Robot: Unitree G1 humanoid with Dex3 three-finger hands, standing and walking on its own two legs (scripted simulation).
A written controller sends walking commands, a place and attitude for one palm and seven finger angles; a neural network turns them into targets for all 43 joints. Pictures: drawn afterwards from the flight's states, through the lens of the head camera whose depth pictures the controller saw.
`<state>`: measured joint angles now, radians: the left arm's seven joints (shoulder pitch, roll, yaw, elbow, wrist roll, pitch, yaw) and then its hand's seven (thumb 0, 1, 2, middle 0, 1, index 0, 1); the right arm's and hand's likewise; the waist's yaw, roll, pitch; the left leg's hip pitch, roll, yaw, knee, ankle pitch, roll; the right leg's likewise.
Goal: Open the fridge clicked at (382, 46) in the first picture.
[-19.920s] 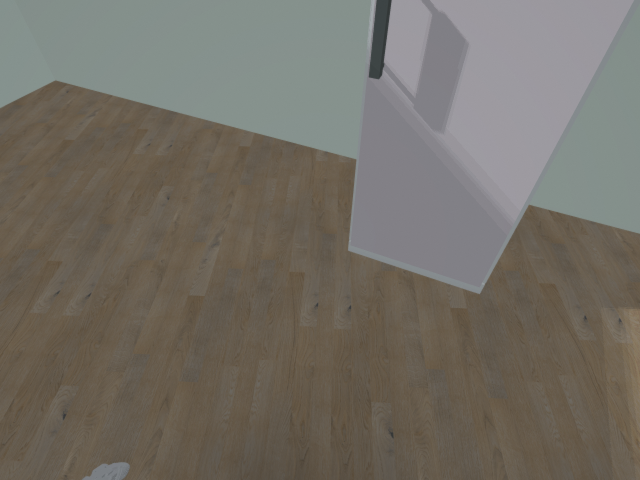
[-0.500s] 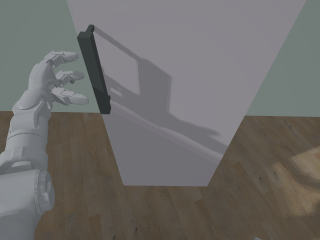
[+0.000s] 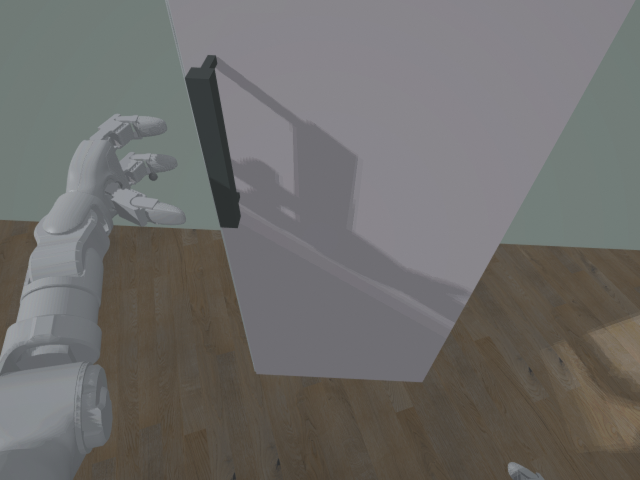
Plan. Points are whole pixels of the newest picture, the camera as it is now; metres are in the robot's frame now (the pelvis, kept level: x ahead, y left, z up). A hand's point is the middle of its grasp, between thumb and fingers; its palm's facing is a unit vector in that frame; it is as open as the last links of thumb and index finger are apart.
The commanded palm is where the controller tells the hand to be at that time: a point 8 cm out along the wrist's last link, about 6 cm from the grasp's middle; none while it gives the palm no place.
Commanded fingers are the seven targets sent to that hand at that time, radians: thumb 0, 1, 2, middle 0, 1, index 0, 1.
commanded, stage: move the hooked fingers beside the handle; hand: left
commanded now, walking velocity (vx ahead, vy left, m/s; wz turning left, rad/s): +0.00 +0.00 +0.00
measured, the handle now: (221, 149) +0.50 +0.15 +0.16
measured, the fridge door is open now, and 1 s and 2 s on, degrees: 0 0 0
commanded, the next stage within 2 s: feel for the door with the fingertips in 1.70 s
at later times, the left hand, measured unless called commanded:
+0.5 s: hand (156, 174) +0.45 +0.22 +0.16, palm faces +0.05 -1.00 +0.00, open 14.0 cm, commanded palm +0.42 +0.27 +0.17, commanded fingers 0.00 -0.50 0.30 -0.30 -1.20 -0.30 -1.20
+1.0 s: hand (161, 170) +0.44 +0.21 +0.17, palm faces +0.04 -1.00 -0.01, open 14.0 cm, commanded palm +0.42 +0.26 +0.17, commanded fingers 0.00 -0.50 0.30 -0.30 -1.20 -0.30 -1.20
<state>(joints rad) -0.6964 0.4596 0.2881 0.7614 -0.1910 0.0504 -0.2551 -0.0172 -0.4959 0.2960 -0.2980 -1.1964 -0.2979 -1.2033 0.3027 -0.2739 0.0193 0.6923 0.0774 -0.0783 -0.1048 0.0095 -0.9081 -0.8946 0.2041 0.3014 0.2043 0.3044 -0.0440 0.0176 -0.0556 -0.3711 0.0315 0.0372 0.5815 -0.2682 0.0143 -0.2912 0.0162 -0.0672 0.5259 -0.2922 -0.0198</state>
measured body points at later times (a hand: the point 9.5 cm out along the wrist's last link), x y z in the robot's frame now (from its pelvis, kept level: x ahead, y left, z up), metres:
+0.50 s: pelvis +0.00 +0.00 +0.00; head +0.02 +0.01 +0.45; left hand +0.44 +0.28 +0.16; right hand +0.04 -0.28 -0.11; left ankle +0.02 +0.11 -0.73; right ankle -0.01 -0.11 -0.73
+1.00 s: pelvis +0.00 +0.00 +0.00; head +0.02 +0.00 +0.45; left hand +0.43 +0.27 +0.18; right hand +0.10 -0.27 -0.10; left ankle +0.02 +0.11 -0.73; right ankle -0.01 -0.11 -0.73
